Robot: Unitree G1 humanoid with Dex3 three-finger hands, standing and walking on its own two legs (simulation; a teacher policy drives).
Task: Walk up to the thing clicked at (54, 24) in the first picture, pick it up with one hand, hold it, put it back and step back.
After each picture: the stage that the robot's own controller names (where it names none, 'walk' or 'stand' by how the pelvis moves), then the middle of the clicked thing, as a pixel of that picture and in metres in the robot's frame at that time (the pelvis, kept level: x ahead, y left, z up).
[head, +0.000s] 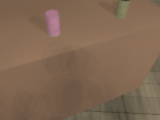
stand; (53, 23) +0.70 +0.17 +0.03
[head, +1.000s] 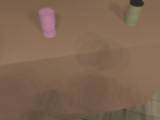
walk; (48, 23) +0.63 +0.20 +0.06
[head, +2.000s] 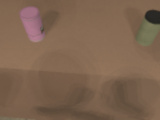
stand; (33, 25) +0.53 +0.22 +0.07
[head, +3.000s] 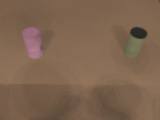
stand; (33, 43) +0.53 +0.22 +0.04
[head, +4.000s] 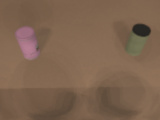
stand; (28, 43) +0.50 +0.22 +0.04
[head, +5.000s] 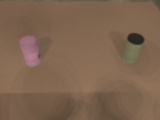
stand; (30, 51) +0.50 +0.24 +0.03
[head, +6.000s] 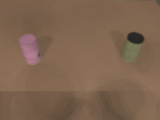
stand; (30, 49) +0.51 +0.23 +0.03
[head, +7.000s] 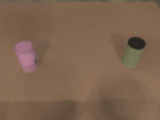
stand; (27, 57) +0.47 +0.23 +0.03
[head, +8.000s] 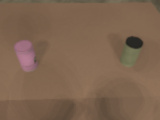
rise first; (26, 56) +0.48 +0.24 +0.03
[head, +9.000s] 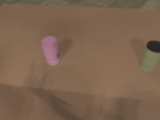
rise first; (51, 50) +0.53 +0.20 +0.03
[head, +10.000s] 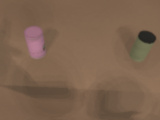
go down; (35, 43) +0.52 +0.18 +0.04
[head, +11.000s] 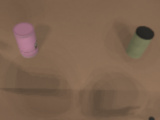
go down; (26, 41) +0.51 +0.18 +0.05
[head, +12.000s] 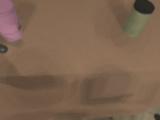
close in; (7, 21) +0.52 +0.20 +0.09
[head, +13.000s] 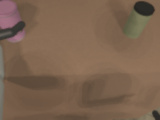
close; (10, 22) +0.52 +0.20 +0.10
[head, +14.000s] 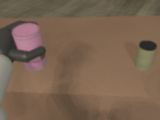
lift; (31, 48) +0.33 +0.16 +0.25
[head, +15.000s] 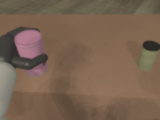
hold; (32, 54) +0.33 +0.16 +0.22
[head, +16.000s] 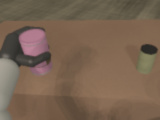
hold; (37, 53) +0.33 +0.14 +0.23
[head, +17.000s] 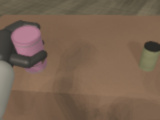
hold; (31, 51) +0.32 +0.16 +0.24
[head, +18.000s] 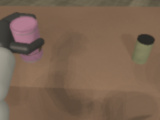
crouch; (28, 40) +0.37 +0.17 +0.22
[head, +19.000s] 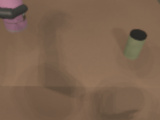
crouch; (12, 10) +0.48 +0.20 +0.24
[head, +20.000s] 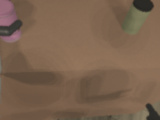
lower; (6, 22) +0.52 +0.20 +0.09
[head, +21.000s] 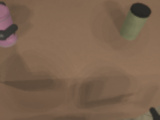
lower; (2, 27) +0.51 +0.21 +0.09
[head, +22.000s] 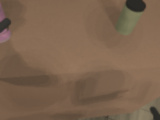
lower; out of the picture +0.52 +0.21 +0.10
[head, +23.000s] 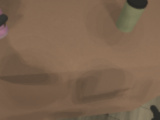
lower; out of the picture +0.53 +0.22 +0.10
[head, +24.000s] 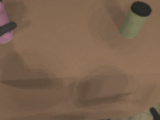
open; out of the picture +0.52 +0.22 +0.09
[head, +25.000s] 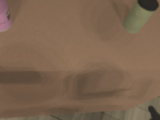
rise; out of the picture +0.53 +0.22 +0.10
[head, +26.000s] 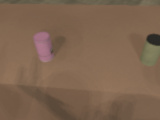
sink last; (44, 47) +0.53 +0.21 +0.06
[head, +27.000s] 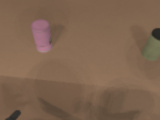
stand; (42, 36) +0.53 +0.20 +0.06
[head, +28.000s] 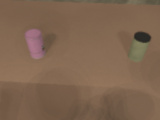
stand; (35, 44) +0.55 +0.23 +0.05
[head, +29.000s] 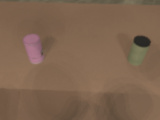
stand; (34, 49) +0.53 +0.23 +0.03
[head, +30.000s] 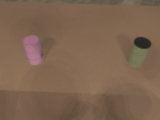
stand; (33, 50) +0.52 +0.23 +0.02
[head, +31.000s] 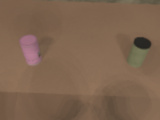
stand; (31, 50) +0.51 +0.23 +0.02
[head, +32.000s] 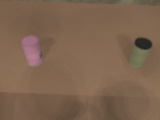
stand; (32, 51) +0.51 +0.23 +0.03
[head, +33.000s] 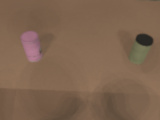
walk; (32, 47) +0.51 +0.23 +0.03
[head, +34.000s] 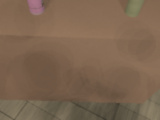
walk; out of the picture +0.69 +0.27 +0.06
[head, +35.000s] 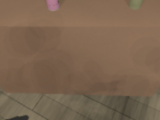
walk; out of the picture +0.84 +0.20 +0.05
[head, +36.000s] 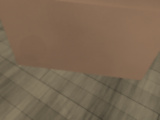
walk; out of the picture +1.18 +0.18 +0.03
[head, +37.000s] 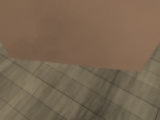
stand; out of the picture +1.12 +0.21 +0.07
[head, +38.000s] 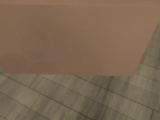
stand; out of the picture +1.12 +0.25 +0.03
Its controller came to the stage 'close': yes
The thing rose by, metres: 0.21
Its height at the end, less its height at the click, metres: +0.00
